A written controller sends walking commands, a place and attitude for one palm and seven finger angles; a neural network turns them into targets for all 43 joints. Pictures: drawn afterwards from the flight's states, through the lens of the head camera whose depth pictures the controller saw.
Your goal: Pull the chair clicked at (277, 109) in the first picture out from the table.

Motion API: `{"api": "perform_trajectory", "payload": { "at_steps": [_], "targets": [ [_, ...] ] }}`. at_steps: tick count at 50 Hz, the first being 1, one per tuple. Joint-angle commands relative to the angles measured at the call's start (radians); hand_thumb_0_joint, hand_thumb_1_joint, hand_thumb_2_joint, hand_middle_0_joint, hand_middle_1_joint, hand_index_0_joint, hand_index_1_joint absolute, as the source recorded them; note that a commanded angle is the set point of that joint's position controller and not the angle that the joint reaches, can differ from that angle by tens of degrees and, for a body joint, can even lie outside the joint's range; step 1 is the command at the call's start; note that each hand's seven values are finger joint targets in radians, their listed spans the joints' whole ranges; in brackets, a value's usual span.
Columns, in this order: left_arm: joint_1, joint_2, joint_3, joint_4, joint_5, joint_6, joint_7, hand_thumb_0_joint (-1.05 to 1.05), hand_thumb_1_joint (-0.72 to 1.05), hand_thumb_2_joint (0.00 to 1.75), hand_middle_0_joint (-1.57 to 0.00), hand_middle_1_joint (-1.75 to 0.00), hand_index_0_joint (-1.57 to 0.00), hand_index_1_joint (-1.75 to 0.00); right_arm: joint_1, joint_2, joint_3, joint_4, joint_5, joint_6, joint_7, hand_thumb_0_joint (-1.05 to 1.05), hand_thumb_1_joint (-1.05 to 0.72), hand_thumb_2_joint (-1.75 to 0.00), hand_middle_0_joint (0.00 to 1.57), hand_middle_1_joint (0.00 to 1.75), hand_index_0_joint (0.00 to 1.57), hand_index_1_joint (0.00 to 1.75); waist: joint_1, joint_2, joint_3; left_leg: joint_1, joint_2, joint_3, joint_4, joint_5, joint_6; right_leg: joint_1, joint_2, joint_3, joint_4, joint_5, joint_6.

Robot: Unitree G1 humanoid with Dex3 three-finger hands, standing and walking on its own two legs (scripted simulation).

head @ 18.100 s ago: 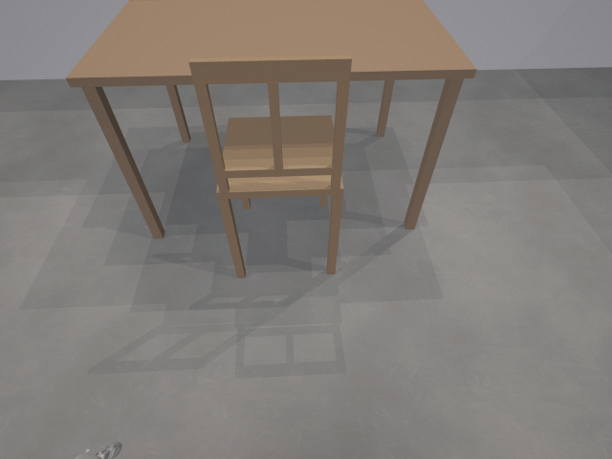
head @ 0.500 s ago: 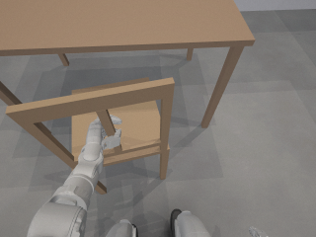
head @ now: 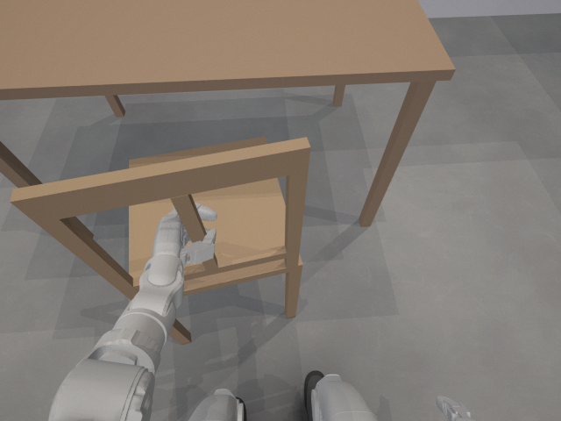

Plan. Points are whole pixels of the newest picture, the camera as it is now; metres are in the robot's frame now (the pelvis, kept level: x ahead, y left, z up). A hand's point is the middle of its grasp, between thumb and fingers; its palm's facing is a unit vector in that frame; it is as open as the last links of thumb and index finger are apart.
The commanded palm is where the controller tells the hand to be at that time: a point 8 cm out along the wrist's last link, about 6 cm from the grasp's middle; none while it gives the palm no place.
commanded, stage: step backward, pulling the chair out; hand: left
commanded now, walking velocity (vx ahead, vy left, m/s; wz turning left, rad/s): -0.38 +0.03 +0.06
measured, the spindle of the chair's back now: (198, 235) +0.41 +0.14 -0.06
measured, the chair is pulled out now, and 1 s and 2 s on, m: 0.15 0.15 0.16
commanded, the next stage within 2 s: stop walking, hand still on the chair in 1.28 s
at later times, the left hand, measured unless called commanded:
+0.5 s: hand (206, 244) +0.38 +0.12 -0.04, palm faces +0.00 -0.98 -0.21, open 5.6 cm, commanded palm +0.38 +0.17 -0.04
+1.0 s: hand (206, 244) +0.38 +0.12 -0.04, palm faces -0.01 -0.98 -0.21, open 5.6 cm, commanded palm +0.38 +0.17 -0.04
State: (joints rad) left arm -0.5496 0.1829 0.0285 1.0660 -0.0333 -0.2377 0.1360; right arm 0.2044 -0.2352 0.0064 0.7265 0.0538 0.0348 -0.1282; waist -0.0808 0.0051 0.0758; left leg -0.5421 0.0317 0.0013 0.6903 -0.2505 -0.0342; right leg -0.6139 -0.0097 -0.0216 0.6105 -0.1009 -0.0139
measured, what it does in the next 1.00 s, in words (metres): stands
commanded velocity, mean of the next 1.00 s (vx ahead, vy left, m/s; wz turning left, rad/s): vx -0.38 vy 0.01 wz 0.05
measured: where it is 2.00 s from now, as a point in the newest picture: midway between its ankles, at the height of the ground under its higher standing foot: outside the picture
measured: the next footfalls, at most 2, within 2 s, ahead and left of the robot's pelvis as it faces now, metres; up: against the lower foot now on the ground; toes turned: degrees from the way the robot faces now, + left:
none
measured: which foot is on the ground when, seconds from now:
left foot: down 0.00-1.00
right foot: down 0.00-1.00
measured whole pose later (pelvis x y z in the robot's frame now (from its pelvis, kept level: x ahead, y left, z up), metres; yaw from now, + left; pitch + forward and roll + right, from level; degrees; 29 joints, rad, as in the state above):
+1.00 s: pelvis +0.00 +0.00 +0.00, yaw +0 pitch +5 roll +1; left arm -0.55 0.19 0.02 1.07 -0.03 -0.23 0.13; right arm 0.22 -0.24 0.01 0.73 0.05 0.03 -0.13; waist -0.08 0.00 0.08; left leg -0.53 0.03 0.01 0.67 -0.24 -0.03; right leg -0.60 -0.01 -0.02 0.59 -0.09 -0.01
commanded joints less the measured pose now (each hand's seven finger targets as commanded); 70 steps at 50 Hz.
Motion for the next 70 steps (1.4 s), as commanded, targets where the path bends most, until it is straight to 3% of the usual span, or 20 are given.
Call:
{"api": "perform_trajectory", "payload": {
  "at_steps": [1,5,10,15,18,20,22,25,29,32,38,41,45,49,56,64,67,69,70],
  "targets": [
    [-0.338,0.212,0.015,-0.179,0.026,-0.045,0.015,0.0,0.9,0.9,-0.5,-1.45,-0.5,-1.45,0.051,-0.15,-0.047,-0.087,0.0,-0.033,-0.021,0.0,-0.9,-0.9,0.2,0.3,0.2,0.3,0.015,-0.026,-0.425,0.152,0.022,-0.029,-0.111,-0.034,0.039,0.236,-0.097,0.092,-0.187,-0.218,0.035],
    [-0.346,0.194,0.006,-0.192,0.023,-0.047,0.012,0.0,0.9,0.9,-0.5,-1.45,-0.5,-1.45,0.038,-0.153,-0.049,-0.093,-0.002,-0.034,-0.026,0.0,-0.9,-0.9,0.2,0.3,0.2,0.3,0.02,0.025,-0.437,0.117,0.057,-0.061,-0.162,0.032,0.048,0.276,-0.051,0.056,-0.103,-0.161,0.043],
    [-0.366,0.189,0.004,-0.198,0.024,-0.049,0.008,0.0,0.9,0.9,-0.5,-1.45,-0.5,-1.45,0.037,-0.15,-0.052,-0.093,-0.005,-0.032,-0.025,0.0,-0.9,-0.9,0.2,0.3,0.2,0.3,0.02,0.048,-0.428,0.088,0.07,-0.062,-0.147,0.042,0.048,0.261,-0.046,0.057,-0.055,-0.148,0.036],
    [-0.361,0.196,0.008,-0.178,0.024,-0.049,0.007,0.0,0.9,0.9,-0.5,-1.45,-0.5,-1.45,0.048,-0.147,-0.052,-0.087,-0.003,-0.033,-0.022,0.0,-0.9,-0.9,0.2,0.3,0.2,0.3,0.015,-0.02,-0.416,0.079,0.05,-0.048,-0.102,-0.017,0.043,0.231,-0.068,0.08,-0.089,-0.19,0.032],
    [-0.356,0.199,0.007,-0.173,0.027,-0.047,0.007,0.0,0.9,0.9,-0.5,-1.45,-0.5,-1.45,0.057,-0.138,-0.048,-0.084,-0.002,-0.032,-0.017,0.0,-0.9,-0.9,0.2,0.3,0.2,0.3,0.014,-0.066,-0.422,0.096,0.02,-0.024,-0.065,-0.069,0.036,0.221,-0.105,0.111,-0.154,-0.229,0.028],
    [-0.351,0.232,0.028,-0.171,0.024,-0.044,0.013,0.0,0.9,0.9,-0.5,-1.45,-0.5,-1.45,0.061,-0.144,-0.05,-0.084,0.0,-0.032,-0.019,0.0,-0.9,-0.9,0.2,0.3,0.2,0.3,0.011,-0.098,-0.413,0.131,-0.007,-0.006,-0.042,-0.106,0.032,0.216,-0.133,0.134,-0.222,-0.262,0.023],
    [-0.338,0.217,0.017,-0.165,0.025,-0.037,0.013,0.0,0.9,0.9,-0.5,-1.45,-0.5,-1.45,0.061,-0.144,-0.045,-0.08,0.003,-0.028,-0.016,0.0,-0.9,-0.9,0.2,0.3,0.2,0.3,0.014,-0.091,-0.424,0.154,-0.009,-0.009,-0.059,-0.096,0.031,0.233,-0.143,0.125,-0.239,-0.263,0.021],
    [-0.339,0.212,0.015,-0.178,0.022,-0.039,0.013,0.0,0.9,0.9,-0.5,-1.45,-0.5,-1.45,0.044,-0.157,-0.047,-0.087,0.0,-0.032,-0.021,0.0,-0.9,-0.9,0.2,0.3,0.2,0.3,0.019,-0.001,-0.423,0.172,0.028,-0.043,-0.133,-0.02,0.042,0.248,-0.09,0.077,-0.19,-0.23,0.037],
    [-0.361,0.171,-0.007,-0.209,0.018,-0.044,0.005,0.0,0.9,0.9,-0.5,-1.45,-0.5,-1.45,0.022,-0.149,-0.047,-0.098,-0.005,-0.033,-0.022,0.0,-0.9,-0.9,0.2,0.3,0.2,0.3,0.03,0.087,-0.435,0.094,0.09,-0.083,-0.185,0.067,0.057,0.293,-0.032,0.041,-0.033,-0.148,0.039],
    [-0.368,0.172,-0.003,-0.208,0.018,-0.04,0.001,0.0,0.9,0.9,-0.5,-1.45,-0.5,-1.45,0.029,-0.148,-0.052,-0.094,-0.006,-0.031,-0.021,0.0,-0.9,-0.9,0.2,0.3,0.2,0.3,0.027,0.051,-0.431,0.078,0.092,-0.075,-0.153,0.081,0.054,0.285,-0.038,0.051,-0.016,-0.121,0.035],
    [-0.357,0.202,0.011,-0.176,0.027,-0.039,0.005,0.0,0.9,0.9,-0.5,-1.45,-0.5,-1.45,0.061,-0.141,-0.052,-0.082,0.0,-0.027,-0.017,0.0,-0.9,-0.9,0.2,0.3,0.2,0.3,0.013,-0.075,-0.427,0.111,0.019,-0.026,-0.06,-0.061,0.033,0.221,-0.11,0.112,-0.156,-0.219,0.022],
    [-0.348,0.215,0.019,-0.164,0.025,-0.039,0.008,0.0,0.9,0.9,-0.5,-1.45,-0.5,-1.45,0.063,-0.147,-0.049,-0.078,0.0,-0.032,-0.018,0.0,-0.9,-0.9,0.2,0.3,0.2,0.3,0.012,-0.058,-0.419,0.147,0.018,-0.025,-0.075,-0.062,0.034,0.213,-0.112,0.105,-0.19,-0.24,0.027],
    [-0.345,0.21,0.013,-0.173,0.02,-0.041,0.009,0.0,0.9,0.9,-0.5,-1.45,-0.5,-1.45,0.047,-0.154,-0.046,-0.088,0.0,-0.036,-0.02,0.0,-0.9,-0.9,0.2,0.3,0.2,0.3,0.019,0.003,-0.416,0.137,0.034,-0.044,-0.123,-0.035,0.041,0.246,-0.085,0.083,-0.168,-0.233,0.036],
    [-0.354,0.193,0.004,-0.196,0.021,-0.042,0.007,0.0,0.9,0.9,-0.5,-1.45,-0.5,-1.45,0.039,-0.146,-0.045,-0.096,-0.001,-0.034,-0.018,0.0,-0.9,-0.9,0.2,0.3,0.2,0.3,0.024,0.023,-0.429,0.095,0.056,-0.052,-0.139,-0.007,0.046,0.269,-0.068,0.072,-0.102,-0.194,0.038],
    [-0.354,0.208,0.009,-0.191,0.025,-0.035,0.007,0.0,0.9,0.9,-0.5,-1.45,-0.5,-1.45,0.059,-0.146,-0.048,-0.087,0.002,-0.025,-0.021,0.0,-0.9,-0.9,0.2,0.3,0.2,0.3,0.015,-0.051,-0.425,0.136,0.023,-0.028,-0.095,-0.032,0.034,0.244,-0.102,0.097,-0.173,-0.205,0.028],
    [-0.359,0.178,-0.006,-0.201,0.019,-0.04,0.001,0.0,0.9,0.9,-0.5,-1.45,-0.5,-1.45,0.032,-0.147,-0.046,-0.097,-0.002,-0.025,-0.021,0.0,-0.9,-0.9,0.2,0.3,0.2,0.3,0.026,0.052,-0.423,0.086,0.077,-0.066,-0.155,0.039,0.051,0.269,-0.047,0.054,-0.051,-0.159,0.036],
    [-0.367,0.184,-0.002,-0.202,0.021,-0.039,0.001,0.0,0.9,0.9,-0.5,-1.45,-0.5,-1.45,0.036,-0.145,-0.048,-0.096,-0.004,-0.025,-0.02,0.0,-0.9,-0.9,0.2,0.3,0.2,0.3,0.025,0.027,-0.417,0.069,0.072,-0.061,-0.133,0.02,0.049,0.26,-0.056,0.064,-0.047,-0.169,0.033],
    [-0.368,0.188,0.001,-0.186,0.025,-0.039,0.001,0.0,0.9,0.9,-0.5,-1.45,-0.5,-1.45,0.048,-0.14,-0.049,-0.091,-0.001,-0.026,-0.017,0.0,-0.9,-0.9,0.2,0.3,0.2,0.3,0.019,-0.029,-0.421,0.076,0.046,-0.042,-0.091,-0.024,0.04,0.241,-0.084,0.091,-0.093,-0.191,0.026],
    [-0.37,0.215,0.011,-0.377,0.022,-0.051,-0.002,0.0,0.9,0.9,-0.5,-1.45,-0.5,-1.45,0.035,-0.133,-0.052,-0.149,-0.004,-0.021,-0.018,0.0,-0.9,-0.9,0.2,0.3,0.2,0.3,0.036,-0.008,-0.459,0.111,0.044,-0.05,-0.119,-0.037,0.041,0.315,-0.088,0.097,-0.11,-0.192,0.023]
  ]
}}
